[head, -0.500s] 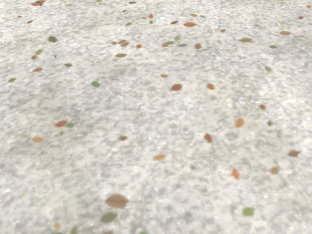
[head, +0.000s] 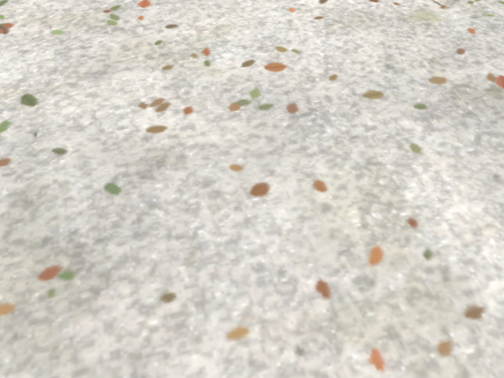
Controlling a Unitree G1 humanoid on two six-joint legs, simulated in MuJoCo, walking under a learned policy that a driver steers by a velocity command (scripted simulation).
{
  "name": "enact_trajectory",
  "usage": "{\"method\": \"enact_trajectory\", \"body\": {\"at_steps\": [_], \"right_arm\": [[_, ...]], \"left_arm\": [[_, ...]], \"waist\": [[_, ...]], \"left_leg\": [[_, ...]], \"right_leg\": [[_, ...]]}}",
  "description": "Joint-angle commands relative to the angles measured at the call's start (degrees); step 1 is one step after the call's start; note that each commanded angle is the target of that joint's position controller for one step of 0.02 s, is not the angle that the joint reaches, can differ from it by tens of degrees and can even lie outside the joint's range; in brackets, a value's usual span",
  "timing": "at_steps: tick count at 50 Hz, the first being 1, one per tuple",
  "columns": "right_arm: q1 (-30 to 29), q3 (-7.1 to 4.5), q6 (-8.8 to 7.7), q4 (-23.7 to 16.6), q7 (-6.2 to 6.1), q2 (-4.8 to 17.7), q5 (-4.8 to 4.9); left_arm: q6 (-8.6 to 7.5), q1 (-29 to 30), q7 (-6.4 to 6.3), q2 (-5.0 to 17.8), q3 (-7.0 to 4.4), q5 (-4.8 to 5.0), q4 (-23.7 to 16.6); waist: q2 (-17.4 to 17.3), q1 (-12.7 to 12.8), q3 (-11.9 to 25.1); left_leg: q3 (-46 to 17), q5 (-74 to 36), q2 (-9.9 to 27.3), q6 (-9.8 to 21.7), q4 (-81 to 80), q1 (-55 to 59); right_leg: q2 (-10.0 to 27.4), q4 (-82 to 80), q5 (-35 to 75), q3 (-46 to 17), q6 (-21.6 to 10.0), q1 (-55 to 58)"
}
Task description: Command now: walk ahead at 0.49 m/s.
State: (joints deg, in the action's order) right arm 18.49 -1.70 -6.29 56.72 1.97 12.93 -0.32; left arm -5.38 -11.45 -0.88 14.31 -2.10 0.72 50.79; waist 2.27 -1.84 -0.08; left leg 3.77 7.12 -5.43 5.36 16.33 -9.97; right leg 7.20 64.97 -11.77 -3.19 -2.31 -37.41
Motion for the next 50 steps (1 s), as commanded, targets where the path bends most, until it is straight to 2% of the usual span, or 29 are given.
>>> {"method": "enact_trajectory", "body": {"at_steps": [1,5,8,10,12,13,14,15,16,17,18,19,20,22,24,28,32,37,40,41,42,43,44,45,46,47,48,49,50], "right_arm": [[-2.3,-1.25,-0.96,-3.2,-1.13,7.7,0.11],[2.2,-1.51,-0.21,-2.2,-1.94,9.2,1.0],[5.4,-1.66,0.39,-0.9,-1.96,9.7,1.44],[6.5,-1.81,0.96,-0.3,-2.05,9.7,1.49],[6.0,-2.16,1.56,-0.2,-2.19,10.4,1.53],[4.9,-2.27,1.87,-0.4,-2.23,10.8,1.52],[3.7,-2.03,2.18,-0.7,-2.22,10.3,1.31],[3.1,-1.16,2.2,-1.8,-2.2,8.3,0.56],[8.4,0.71,1.1,-2.8,-1.76,2.2,0.32],[9.0,0.89,-0.47,-2.2,-1.5,2.6,1.02],[4.2,-0.73,-1.33,-3.4,-1.25,8.6,2.56],[0.2,-0.94,-1.5,-4.7,-1.39,9.4,2.81],[-2.0,-1.15,-1.18,-5.0,-1.76,8.7,1.98],[-0.4,-1.42,0.51,-4.6,-2.09,6.4,1.28],[0.4,-1.42,1.57,-4.4,-2.25,4.9,1.17],[-8.0,-1.74,1.73,-7.4,-2.32,4.9,0.54],[-16.1,-1.31,1.28,-9.6,-1.64,3.7,0.88],[-23.3,-0.96,0.65,-12.4,-0.22,4.0,1.48],[-22.0,-1.4,0.05,-12.8,0.61,5.4,1.54],[-18.7,-2.02,-0.1,-12.1,0.58,6.6,1.5],[-11.4,-3.18,-0.12,-9.8,0.35,8.5,1.38],[-0.6,-4.65,-0.06,-6.7,-0.13,11.8,1.17],[7.8,-6.11,0.28,-5.2,-0.57,17.8,0.05],[9.0,-5.16,0.54,-4.6,-0.39,15.1,0.65],[4.4,-4.04,0.34,-5.2,-0.37,11.6,1.12],[-1.2,-3.3,0.34,-6.7,-0.49,9.3,1.04],[-5.5,-2.63,0.21,-7.3,-0.25,7.4,0.55],[-7.6,-2.19,-0.13,-7.4,-0.07,5.9,0.01],[-8.1,-2.0,-0.2,-7.0,0.13,5.2,-0.23]], "left_arm": [[0.29,-1.9,-0.38,2.5,-0.7,-0.7,-2.4],[-0.34,7.2,0.29,1.7,-0.36,-0.2,-4.7],[-0.52,12.3,1.22,1.9,-0.13,0.4,-6.3],[-0.87,14.3,2.0,2.4,-0.15,0.58,-7.5],[-1.39,13.2,2.61,3.6,-0.52,0.59,-7.9],[-1.63,10.3,2.71,4.6,-1.04,0.54,-7.4],[-1.77,3.5,2.57,6.5,-2.18,0.41,-5.4],[-1.9,-7.9,2.14,10.3,-3.78,0.16,-2.3],[-1.47,-16.4,1.95,16.7,-5.4,-0.82,-0.7],[-1.3,-18.0,2.2,13.5,-4.43,-0.67,-0.2],[-1.45,-13.4,2.24,9.6,-3.14,-0.41,-0.9],[-1.33,-7.5,2.26,7.5,-2.36,-0.27,-2.4],[-1.27,-3.3,2.59,5.7,-1.75,-0.5,-3.0],[-1.51,-1.1,3.07,3.7,-1.2,-1.02,-2.6],[-1.8,-3.2,2.92,4.8,-1.52,-1.0,-1.1],[-1.29,-7.4,1.6,6.4,-1.91,-0.93,1.0],[-0.83,-10.4,0.81,7.3,-1.97,-0.38,2.3],[0.21,-14.5,0.38,7.8,-2.38,0.15,4.9],[0.97,-13.3,0.03,8.7,-2.93,0.33,5.2],[1.2,-12.1,0.01,9.3,-3.09,0.29,5.0],[1.54,-10.9,0.02,8.9,-2.92,0.14,4.7],[1.64,-10.5,0.05,7.4,-2.22,-0.38,3.9],[0.69,-16.9,0.7,1.5,-0.41,-1.05,3.1],[-0.84,-17.4,1.11,0.5,0.12,-0.17,4.0],[-1.91,-11.9,1.32,6.3,-1.44,1.55,2.5],[-2.27,-6.7,1.13,7.5,-1.66,2.08,0.9],[-1.99,-4.7,0.7,7.0,-1.88,1.37,0.5],[-1.23,-5.3,0.27,6.3,-2.34,0.55,0.7],[-0.34,-6.9,0.17,4.9,-2.3,0.34,1.1]], "waist": [[-4.2,2.7,-3.1],[-4.4,-0.6,-3.1],[-5.0,-2.6,-4.1],[-5.4,-2.8,-4.6],[-6.1,-1.4,-3.9],[-6.8,0.6,-2.4],[-6.4,4.2,1.4],[-4.0,8.7,9.1],[8.8,8.5,18.0],[13.1,8.6,22.0],[8.7,7.7,14.3],[5.0,5.9,8.9],[1.2,4.3,5.0],[2.7,1.2,2.5],[2.1,0.3,1.2],[0.8,1.8,-1.1],[1.1,4.2,-2.9],[1.2,5.9,-5.6],[2.1,3.9,-4.2],[3.0,1.9,-1.9],[2.8,-2.0,2.3],[0.9,-6.2,9.3],[-11.6,-5.1,19.2],[-17.6,-4.9,24.4],[-13.3,-4.7,16.0],[-9.4,-3.2,9.4],[-5.4,-1.1,4.8],[-6.1,1.0,3.1],[-7.1,2.4,2.4]], "left_leg": [[-12.3,-3.8,16.3,9.9,-11.7,-5.6],[-9.3,-4.7,15.2,7.2,-10.6,-0.9],[-9.5,-3.2,16.8,6.9,-8.8,4.1],[-10.3,-3.3,18.7,6.4,-6.6,8.2],[-11.1,-6.0,20.1,5.5,-3.5,10.8],[-10.7,-12.0,19.9,4.8,-0.2,11.0],[-8.5,-21.5,17.4,3.6,7.7,10.0],[-5.4,-21.8,13.9,1.6,22.3,2.8],[-0.4,-2.9,5.0,-3.0,46.0,-21.1],[-8.5,24.3,2.2,-2.8,56.4,-30.9],[-10.8,21.4,6.0,-1.5,60.8,-35.8],[-8.9,15.8,9.3,-0.9,59.3,-35.3],[-7.9,11.4,11.4,-1.2,55.7,-32.8],[-7.8,6.8,13.6,-1.8,50.5,-26.4],[-7.0,4.3,13.6,-2.6,48.2,-26.1],[-6.7,-5.1,13.8,-4.2,36.5,-32.6],[-4.8,-13.3,11.9,-4.2,23.4,-30.4],[-4.6,-10.4,10.7,-2.8,15.9,-31.8],[-3.4,-4.4,9.2,-0.8,13.5,-26.8],[-1.9,-2.9,7.4,0.1,13.0,-20.7],[-0.1,-3.0,5.3,1.3,12.2,-10.6],[-3.4,-4.6,8.1,3.7,13.9,5.9],[-26.6,-0.2,23.4,12.0,13.2,30.4],[-46.5,7.6,28.8,15.6,2.0,35.3],[-40.6,11.6,26.6,12.1,0.6,28.4],[-32.1,9.1,24.7,9.8,-0.5,19.1],[-25.8,4.3,22.5,8.8,-2.7,9.7],[-21.5,1.3,20.2,7.6,-4.4,3.7],[-18.8,0.3,18.7,7.3,-6.2,0.3]], "right_leg": [[2.5,-8.3,8.9,-0.2,1.6,-1.5],[-0.1,-24.5,17.5,2.0,2.1,0.3],[-1.4,-30.3,16.3,2.7,2.1,0.6],[-1.8,-33.1,12.8,2.5,1.0,0.1],[-2.7,-35.5,8.2,2.9,-0.6,3.2],[-4.0,-36.6,6.6,4.1,-1.6,7.9],[-5.9,-37.9,6.1,5.6,-2.9,16.9],[-2.4,-36.5,7.5,1.6,-5.8,33.1],[12.2,-38.5,1.8,-21.8,-14.1,57.2],[16.5,-47.2,-3.3,-39.1,-16.8,61.0],[14.6,-47.9,-4.4,-32.3,-13.7,54.5],[12.6,-48.9,-0.3,-23.6,-11.8,46.0],[9.9,-51.2,4.0,-17.7,-10.8,38.1],[6.2,-54.8,8.2,-10.7,-9.6,29.7],[5.1,-56.5,13.8,-6.8,-10.5,27.7],[5.0,-57.8,18.7,-3.5,-10.4,30.5],[3.8,-59.0,15.0,-0.6,-8.9,31.9],[7.0,-56.4,14.5,-0.8,-8.6,40.1],[8.4,-51.9,21.9,-0.8,-7.4,43.2],[7.9,-48.2,30.7,-0.1,-6.7,42.9],[5.5,-39.8,39.2,1.8,-5.5,41.2],[2.3,-26.2,35.8,4.1,-3.6,33.1],[-5.8,-2.7,12.0,6.3,0.3,10.3],[-11.0,9.1,-20.4,-1.0,0.9,-0.6],[-7.0,13.6,-18.5,-3.9,-0.5,-6.2],[-3.7,12.2,-13.2,-2.0,-1.4,-6.8],[-1.2,8.5,-8.3,-0.8,-1.3,-4.1],[0.8,4.7,-5.3,-1.2,-1.3,-0.1],[1.4,2.9,-3.7,-1.2,-1.2,3.1]]}}
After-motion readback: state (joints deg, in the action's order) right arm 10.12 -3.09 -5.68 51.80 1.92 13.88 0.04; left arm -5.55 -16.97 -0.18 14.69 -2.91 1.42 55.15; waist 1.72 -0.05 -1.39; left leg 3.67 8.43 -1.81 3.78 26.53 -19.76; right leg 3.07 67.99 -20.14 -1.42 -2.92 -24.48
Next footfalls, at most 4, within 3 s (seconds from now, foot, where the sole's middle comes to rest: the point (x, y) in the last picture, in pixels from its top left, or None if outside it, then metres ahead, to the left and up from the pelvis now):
0.30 right None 0.33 -0.17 -0.78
0.86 left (227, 332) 0.65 0.07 -0.78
1.42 right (299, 238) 0.96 -0.16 -0.78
1.96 left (203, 192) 1.17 0.16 -0.78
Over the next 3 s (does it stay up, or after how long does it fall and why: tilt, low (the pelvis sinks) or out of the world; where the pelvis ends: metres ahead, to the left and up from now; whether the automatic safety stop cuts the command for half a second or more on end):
stays up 1.62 0.26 -0.02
